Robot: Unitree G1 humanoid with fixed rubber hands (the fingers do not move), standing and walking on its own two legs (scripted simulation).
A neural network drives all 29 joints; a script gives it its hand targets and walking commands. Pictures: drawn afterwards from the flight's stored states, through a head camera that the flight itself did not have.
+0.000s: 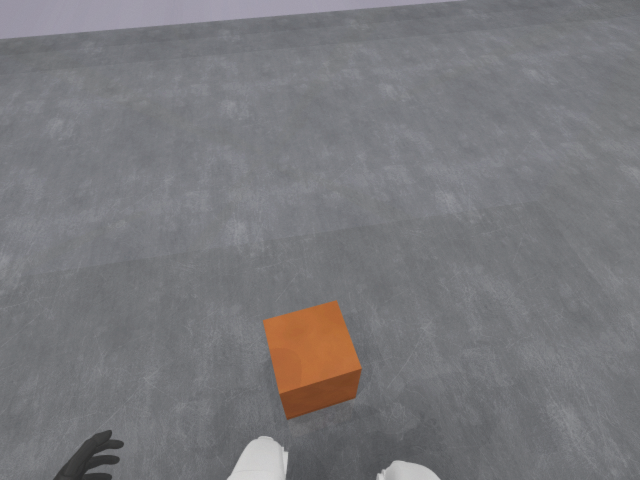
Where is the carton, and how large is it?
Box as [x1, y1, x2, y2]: [263, 300, 361, 419]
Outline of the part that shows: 336,300 263,320 278,390 287,419 355,397 361,367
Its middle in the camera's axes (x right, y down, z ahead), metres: -0.03 +0.36 +1.09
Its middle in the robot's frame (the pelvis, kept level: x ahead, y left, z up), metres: +0.48 +0.06 -0.61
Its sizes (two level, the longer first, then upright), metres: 0.210 0.200 0.250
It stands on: the floor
